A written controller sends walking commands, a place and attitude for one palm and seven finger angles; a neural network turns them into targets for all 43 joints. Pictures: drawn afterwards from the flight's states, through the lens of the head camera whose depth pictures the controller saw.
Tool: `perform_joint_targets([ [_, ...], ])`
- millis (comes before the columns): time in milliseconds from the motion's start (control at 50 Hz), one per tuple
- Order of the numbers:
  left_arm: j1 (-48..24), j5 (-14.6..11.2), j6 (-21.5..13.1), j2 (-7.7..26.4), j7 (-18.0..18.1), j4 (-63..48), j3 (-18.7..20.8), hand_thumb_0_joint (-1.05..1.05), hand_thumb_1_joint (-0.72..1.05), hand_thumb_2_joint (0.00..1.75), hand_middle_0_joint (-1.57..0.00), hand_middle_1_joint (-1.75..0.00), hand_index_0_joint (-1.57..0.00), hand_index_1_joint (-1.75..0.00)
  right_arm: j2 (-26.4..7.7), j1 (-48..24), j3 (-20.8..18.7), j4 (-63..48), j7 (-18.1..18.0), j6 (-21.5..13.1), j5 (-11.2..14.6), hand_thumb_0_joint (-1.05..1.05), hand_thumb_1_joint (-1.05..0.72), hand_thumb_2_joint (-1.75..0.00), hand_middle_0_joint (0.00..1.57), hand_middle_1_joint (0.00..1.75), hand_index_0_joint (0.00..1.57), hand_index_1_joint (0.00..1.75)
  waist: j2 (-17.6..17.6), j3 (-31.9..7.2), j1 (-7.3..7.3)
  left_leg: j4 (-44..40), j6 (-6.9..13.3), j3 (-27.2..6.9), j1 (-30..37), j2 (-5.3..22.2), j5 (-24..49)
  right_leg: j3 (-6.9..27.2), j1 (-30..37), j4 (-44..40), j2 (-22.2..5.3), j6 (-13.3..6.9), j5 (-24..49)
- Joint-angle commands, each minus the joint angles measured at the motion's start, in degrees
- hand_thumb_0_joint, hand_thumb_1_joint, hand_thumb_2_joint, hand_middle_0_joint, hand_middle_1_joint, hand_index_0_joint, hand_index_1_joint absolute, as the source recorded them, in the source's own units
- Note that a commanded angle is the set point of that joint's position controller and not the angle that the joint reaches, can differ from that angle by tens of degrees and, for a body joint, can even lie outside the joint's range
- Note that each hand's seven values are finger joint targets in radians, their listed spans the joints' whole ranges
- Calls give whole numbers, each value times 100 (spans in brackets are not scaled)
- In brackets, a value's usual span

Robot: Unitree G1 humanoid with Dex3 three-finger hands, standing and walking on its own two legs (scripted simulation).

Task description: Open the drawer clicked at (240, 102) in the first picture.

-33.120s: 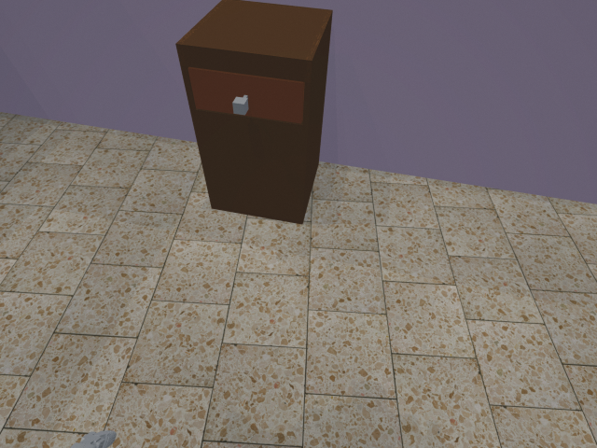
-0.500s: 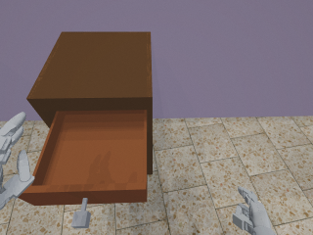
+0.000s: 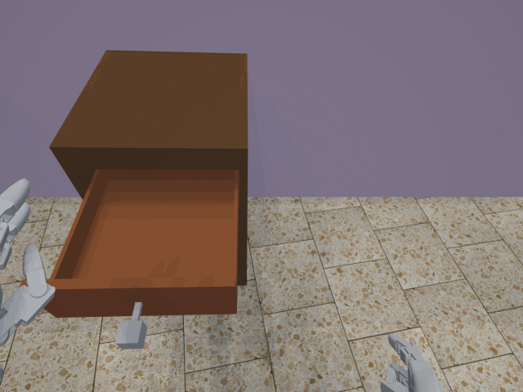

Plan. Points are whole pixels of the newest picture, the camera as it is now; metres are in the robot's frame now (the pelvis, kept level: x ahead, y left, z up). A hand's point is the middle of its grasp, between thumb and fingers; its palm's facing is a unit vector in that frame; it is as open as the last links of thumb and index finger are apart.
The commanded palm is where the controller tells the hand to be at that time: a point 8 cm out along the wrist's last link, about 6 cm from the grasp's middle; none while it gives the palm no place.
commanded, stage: step back with the hand held close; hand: left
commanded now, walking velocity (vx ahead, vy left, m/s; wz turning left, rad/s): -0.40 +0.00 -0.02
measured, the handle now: (134, 324) +0.27 +0.25 -0.17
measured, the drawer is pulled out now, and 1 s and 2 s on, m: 0.30 0.30 0.30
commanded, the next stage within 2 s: stop stepping back and stand still in 0.38 s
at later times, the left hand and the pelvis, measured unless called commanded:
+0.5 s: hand out of the picture +0.10 +0.23 +0.15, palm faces +0.33 -0.83 -0.45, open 7.4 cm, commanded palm +0.03 +0.28 +0.18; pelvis -0.09 +0.00 -0.01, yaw +1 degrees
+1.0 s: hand out of the picture +0.06 +0.20 +0.16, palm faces +0.28 -0.85 -0.45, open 7.4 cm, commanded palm -0.01 +0.26 +0.18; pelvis -0.14 -0.02 +0.00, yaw -1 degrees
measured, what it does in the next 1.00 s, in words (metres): walks backwards: left foot, then right foot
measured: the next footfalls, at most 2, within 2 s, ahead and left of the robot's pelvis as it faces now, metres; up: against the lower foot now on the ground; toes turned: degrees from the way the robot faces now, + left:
left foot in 0.50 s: -0.09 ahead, +0.09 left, +0.00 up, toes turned -1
right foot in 0.72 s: -0.11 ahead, -0.12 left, +0.00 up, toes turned -3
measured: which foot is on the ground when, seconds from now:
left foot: down 0.00-0.28, up 0.30-0.48, down 0.50-1.00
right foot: down 0.00-0.50, up 0.52-0.70, down 0.72-1.00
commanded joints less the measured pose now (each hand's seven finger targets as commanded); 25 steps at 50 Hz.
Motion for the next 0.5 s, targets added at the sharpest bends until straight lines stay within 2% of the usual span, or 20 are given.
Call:
perform_joint_targets([
  [0,-75,9,-479,1160,75,-1509,831,0,90,90,-20,-30,-20,-30,-729,-754,-302,-1033,-82,-294,19,0,-90,-90,20,30,20,30,683,-574,125,-1972,269,-390,435,778,2584,411,720,-4,-618,338,1890],
  [20,29,14,-534,1232,35,-1607,899,0,90,90,-20,-30,-20,-30,-752,-698,-350,-1112,-25,-355,76,0,-90,-90,20,30,20,30,875,-851,176,-1744,364,-474,633,1150,3240,295,667,260,-455,485,1410],
  [40,318,-6,-531,1209,15,-1359,1009,0,90,90,-20,-30,-20,-30,-672,-698,-414,-1119,11,-407,110,0,-90,-90,20,30,20,30,795,-1096,164,-1527,384,-413,602,1212,3357,270,689,410,-415,479,996],
  [60,490,-56,-494,1277,0,-1415,1195,0,90,90,-20,-30,-20,-30,-638,-862,-388,-1122,14,-455,52,0,-90,-90,20,30,20,30,1387,-1202,243,-1635,438,-580,288,1309,3237,209,708,649,-392,420,725],
  [100,291,-81,-516,1150,-32,-1754,1080,0,90,90,-20,-30,-20,-30,-640,-841,-339,-1135,35,-528,4,0,-90,-90,20,30,20,30,1336,-1009,194,-1767,533,-645,-236,1536,2916,147,763,1046,-262,410,-238],
  [120,318,-94,-522,1089,-33,-1730,1079,0,90,90,-20,-30,-20,-30,-672,-776,-353,-1096,41,-573,-19,0,-90,-90,20,30,20,30,1310,-948,195,-1731,572,-643,-395,1585,2758,159,788,1058,-240,407,-412],
  [160,280,-83,-530,1018,-47,-1756,1032,0,90,90,-20,-30,-20,-30,-752,-737,-382,-1040,45,-637,-27,0,-90,-90,20,30,20,30,1188,-829,162,-1485,504,-506,-346,1517,2861,182,785,787,-239,388,33],
  [200,277,-80,-521,944,-56,-1595,1000,0,90,90,-20,-30,-20,-30,-764,-738,-388,-1012,63,-634,-10,0,-90,-90,20,30,20,30,897,-881,164,-1236,368,-303,-647,1308,2135,317,1092,605,-357,389,661],
  [220,250,-71,-529,964,-57,-1554,994,0,90,90,-20,-30,-20,-30,-755,-756,-399,-1051,71,-611,17,0,-90,-90,20,30,20,30,608,-870,165,-1000,293,-171,-944,1061,1318,600,1166,390,-530,348,1031],
  [240,193,-55,-554,998,-56,-1468,984,0,90,90,-20,-30,-20,-30,-713,-679,-425,-1080,84,-570,38,0,-90,-90,20,30,20,30,26,-819,123,-516,129,64,-997,556,344,1297,837,-219,-925,183,1033],
  [260,138,-47,-566,1125,-32,-1439,1020,0,90,90,-20,-30,-20,-30,-691,-543,-473,-1051,106,-503,37,0,-90,-90,20,30,20,30,-621,-861,72,380,-63,231,-735,33,-433,2345,232,-1179,-1647,-127,657],
  [280,109,-49,-541,1086,26,-1298,928,0,90,90,-20,-30,-20,-30,-577,-640,-504,-991,126,-430,42,0,-90,-90,20,30,20,30,-909,-890,158,1626,-78,20,-599,-114,-843,2689,-10,-1737,-2192,-307,27],
  [300,144,-16,-509,1002,63,-1148,881,0,90,90,-20,-30,-20,-30,-504,-675,-452,-946,122,-363,-29,0,-90,-90,20,30,20,30,-833,-907,95,2161,-79,-205,-660,-34,-770,2475,77,-1730,-2212,-441,-89],
  [320,178,-1,-489,930,76,-1103,845,0,90,90,-20,-30,-20,-30,-425,-715,-377,-972,94,-321,-47,0,-90,-90,20,30,20,30,-741,-883,46,2187,-117,-240,-628,49,-620,2093,74,-1560,-2026,-532,212],
  [340,213,11,-474,885,85,-1008,837,0,90,90,-20,-30,-20,-30,-359,-786,-303,-992,41,-260,-66,0,-90,-90,20,30,20,30,-683,-797,52,1867,-132,-129,-442,79,-587,1694,-20,-1461,-1790,-493,483],
  [380,100,50,-467,1001,121,-1132,873,0,90,90,-20,-30,-20,-30,-407,-808,-217,-982,-64,-159,-83,0,-90,-90,20,30,20,30,-568,-691,121,489,-40,70,-145,43,-759,1279,59,-1408,-1487,-330,706],
  [420,77,54,-463,952,116,-1316,722,0,90,90,-20,-30,-20,-30,-494,-565,-160,-878,-75,-94,-107,0,-90,-90,20,30,20,30,-195,-668,6,-1309,27,360,329,-116,-61,862,188,-1269,-1123,-23,465],
  [440,-30,36,-525,1004,105,-1449,676,0,90,90,-20,-30,-20,-30,-570,-475,-212,-845,-69,-82,-97,0,-90,-90,20,30,20,30,173,-571,-31,-2025,122,208,434,115,346,656,239,-928,-908,200,302],
  [460,-147,47,-564,1056,100,-1564,652,0,90,90,-20,-30,-20,-30,-700,-578,-320,-890,-88,-141,-77,0,-90,-90,20,30,20,30,847,-379,30,-2443,406,-723,141,973,808,435,160,-165,-477,380,110],
  [480,-97,115,-603,1081,113,-1717,726,0,90,90,-20,-30,-20,-30,-731,-442,-322,-1008,-37,-296,-38,0,-90,-90,20,30,20,30,1378,-615,87,-2371,714,-1249,55,1731,1267,111,106,926,-197,499,-587],
])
